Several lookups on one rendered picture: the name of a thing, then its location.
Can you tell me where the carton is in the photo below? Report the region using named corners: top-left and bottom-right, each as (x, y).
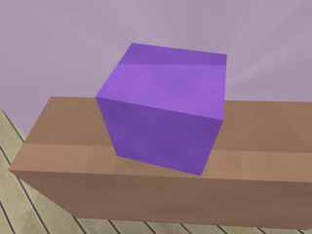
top-left (96, 43), bottom-right (227, 176)

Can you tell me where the pedestal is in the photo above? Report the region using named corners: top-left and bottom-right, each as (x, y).
top-left (8, 97), bottom-right (312, 230)

